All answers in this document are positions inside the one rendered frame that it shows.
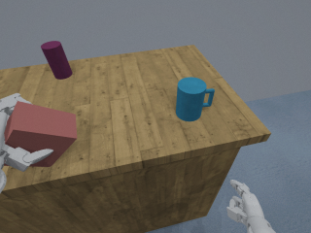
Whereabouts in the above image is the sponge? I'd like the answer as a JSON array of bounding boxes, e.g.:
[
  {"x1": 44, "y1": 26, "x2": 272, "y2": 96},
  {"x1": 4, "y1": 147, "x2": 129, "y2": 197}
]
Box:
[{"x1": 4, "y1": 101, "x2": 78, "y2": 167}]

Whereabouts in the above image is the right robot hand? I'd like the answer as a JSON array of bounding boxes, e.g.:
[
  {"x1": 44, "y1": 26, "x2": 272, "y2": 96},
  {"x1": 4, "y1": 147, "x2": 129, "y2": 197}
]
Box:
[{"x1": 226, "y1": 180, "x2": 264, "y2": 225}]

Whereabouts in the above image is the right robot forearm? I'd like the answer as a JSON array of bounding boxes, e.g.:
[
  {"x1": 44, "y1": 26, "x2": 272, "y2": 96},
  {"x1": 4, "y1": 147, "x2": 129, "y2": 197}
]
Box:
[{"x1": 246, "y1": 216, "x2": 276, "y2": 233}]

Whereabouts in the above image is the table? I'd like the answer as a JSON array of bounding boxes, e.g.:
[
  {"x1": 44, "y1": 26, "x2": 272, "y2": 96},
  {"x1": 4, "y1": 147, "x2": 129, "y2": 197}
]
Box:
[{"x1": 0, "y1": 45, "x2": 271, "y2": 233}]

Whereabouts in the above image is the left robot hand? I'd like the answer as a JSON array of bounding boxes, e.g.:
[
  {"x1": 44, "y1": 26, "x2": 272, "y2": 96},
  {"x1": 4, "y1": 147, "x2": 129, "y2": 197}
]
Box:
[{"x1": 0, "y1": 93, "x2": 53, "y2": 172}]

